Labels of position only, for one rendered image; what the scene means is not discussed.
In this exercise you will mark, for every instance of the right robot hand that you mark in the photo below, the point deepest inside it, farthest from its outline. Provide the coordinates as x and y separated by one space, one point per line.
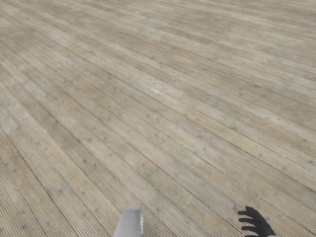
262 228

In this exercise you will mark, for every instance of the robot left thigh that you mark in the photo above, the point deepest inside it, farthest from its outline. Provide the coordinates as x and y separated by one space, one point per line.
130 224

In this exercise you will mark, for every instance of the left robot shin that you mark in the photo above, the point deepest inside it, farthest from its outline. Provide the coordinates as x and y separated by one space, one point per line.
131 208

